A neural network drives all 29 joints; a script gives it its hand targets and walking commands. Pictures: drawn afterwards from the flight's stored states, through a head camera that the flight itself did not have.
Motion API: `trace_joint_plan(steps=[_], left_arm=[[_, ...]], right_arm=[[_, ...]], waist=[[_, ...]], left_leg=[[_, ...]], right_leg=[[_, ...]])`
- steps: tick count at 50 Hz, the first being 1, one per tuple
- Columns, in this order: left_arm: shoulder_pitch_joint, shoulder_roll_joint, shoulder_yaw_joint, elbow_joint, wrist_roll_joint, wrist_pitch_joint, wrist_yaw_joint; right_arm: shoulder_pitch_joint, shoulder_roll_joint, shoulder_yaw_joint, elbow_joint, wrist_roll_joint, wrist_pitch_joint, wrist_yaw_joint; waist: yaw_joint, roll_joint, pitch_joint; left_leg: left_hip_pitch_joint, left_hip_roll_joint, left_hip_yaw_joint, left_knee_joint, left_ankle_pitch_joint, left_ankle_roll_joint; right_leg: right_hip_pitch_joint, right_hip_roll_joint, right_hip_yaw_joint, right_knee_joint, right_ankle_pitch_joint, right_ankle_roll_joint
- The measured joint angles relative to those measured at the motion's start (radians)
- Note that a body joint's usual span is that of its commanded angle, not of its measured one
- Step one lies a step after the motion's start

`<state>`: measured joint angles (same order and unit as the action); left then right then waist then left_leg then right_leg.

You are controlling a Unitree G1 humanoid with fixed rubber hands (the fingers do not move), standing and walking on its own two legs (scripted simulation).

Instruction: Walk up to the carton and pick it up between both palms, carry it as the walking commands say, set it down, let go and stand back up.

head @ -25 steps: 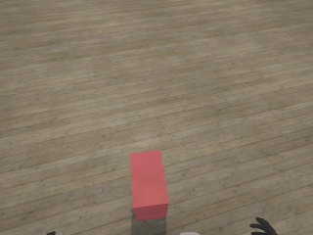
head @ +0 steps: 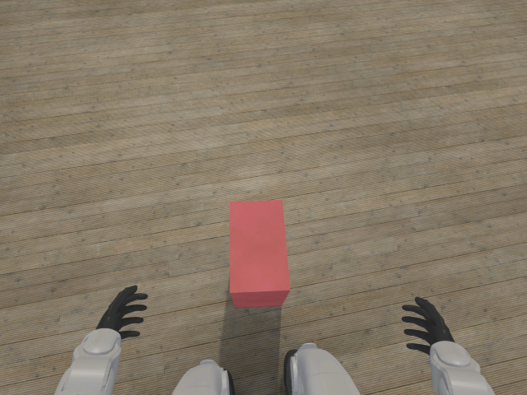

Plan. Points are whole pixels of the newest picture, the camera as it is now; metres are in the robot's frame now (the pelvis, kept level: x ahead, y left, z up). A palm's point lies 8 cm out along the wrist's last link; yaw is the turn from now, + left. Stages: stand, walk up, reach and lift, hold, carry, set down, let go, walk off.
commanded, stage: reach and lift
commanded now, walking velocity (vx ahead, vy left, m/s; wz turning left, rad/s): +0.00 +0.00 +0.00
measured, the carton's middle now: (257, 257) +0.47 -0.02 -0.60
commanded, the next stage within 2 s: none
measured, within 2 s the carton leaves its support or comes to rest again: neither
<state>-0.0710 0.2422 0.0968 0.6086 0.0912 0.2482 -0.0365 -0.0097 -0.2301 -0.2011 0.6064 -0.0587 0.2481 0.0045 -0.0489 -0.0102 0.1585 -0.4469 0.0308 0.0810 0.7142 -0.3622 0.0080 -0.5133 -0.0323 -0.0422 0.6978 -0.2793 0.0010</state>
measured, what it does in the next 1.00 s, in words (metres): lowers itself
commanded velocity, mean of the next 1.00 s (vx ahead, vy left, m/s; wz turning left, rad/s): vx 0.00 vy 0.00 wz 0.00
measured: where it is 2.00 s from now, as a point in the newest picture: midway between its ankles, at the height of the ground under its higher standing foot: outside the picture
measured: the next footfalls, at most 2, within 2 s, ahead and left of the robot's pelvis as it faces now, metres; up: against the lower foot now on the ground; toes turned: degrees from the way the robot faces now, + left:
none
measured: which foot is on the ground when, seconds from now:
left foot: down 0.00-1.00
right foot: down 0.00-1.00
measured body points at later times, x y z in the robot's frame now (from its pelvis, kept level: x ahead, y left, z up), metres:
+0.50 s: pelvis -0.06 +0.01 -0.06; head +0.15 +0.01 +0.34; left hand +0.31 +0.22 -0.16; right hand +0.28 -0.24 -0.17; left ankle +0.00 +0.11 -0.72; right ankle +0.04 -0.12 -0.72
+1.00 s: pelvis -0.07 -0.01 -0.09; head +0.24 +0.00 +0.24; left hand +0.43 +0.18 -0.21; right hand +0.42 -0.18 -0.21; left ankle +0.00 +0.11 -0.72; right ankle +0.04 -0.12 -0.72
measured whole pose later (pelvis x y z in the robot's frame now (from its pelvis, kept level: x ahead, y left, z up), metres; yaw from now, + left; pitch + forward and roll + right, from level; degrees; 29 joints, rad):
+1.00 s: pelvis -0.07 -0.01 -0.09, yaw +2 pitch +35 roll +1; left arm -1.06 0.23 0.25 0.74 -0.02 0.28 0.06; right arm -1.01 -0.16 -0.27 0.69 0.03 0.29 -0.12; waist -0.03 -0.02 0.15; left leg -1.36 0.02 0.06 1.07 -0.32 0.01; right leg -1.41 -0.06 -0.05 1.03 -0.23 -0.02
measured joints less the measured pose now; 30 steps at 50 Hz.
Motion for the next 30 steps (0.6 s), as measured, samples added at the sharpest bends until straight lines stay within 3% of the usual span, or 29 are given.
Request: trace_joint_plan(steps=[8, 17, 30], left_arm=[[-0.024, 0.009, 0.016, -0.031, -0.011, 0.007, 0.003], [-0.251, 0.041, 0.018, -0.038, -0.071, 0.09, 0.008], [-0.571, -0.02, 0.09, 0.023, -0.082, 0.16, 0.067]], right_arm=[[-0.055, 0.004, -0.003, -0.024, 0.04, -0.007, 0.012], [-0.222, 0.023, -0.01, -0.064, 0.081, 0.072, -0.005], [-0.583, 0.018, -0.02, 0.004, 0.108, 0.145, -0.03]], waist=[[0.007, 0.02, -0.078], [0.004, 0.026, -0.11], [0.007, 0.019, -0.098]], left_leg=[[-0.248, -0.002, -0.012, 0.111, -0.01, 0.008], [-0.496, 0.0, -0.025, 0.268, -0.027, 0.014], [-0.696, -0.009, -0.009, 0.308, 0.021, 0.025]], right_leg=[[-0.234, -0.009, -0.009, 0.089, -0.001, 0.003], [-0.468, -0.016, -0.017, 0.224, -0.009, 0.001], [-0.672, -0.027, 0.001, 0.267, 0.041, 0.002]])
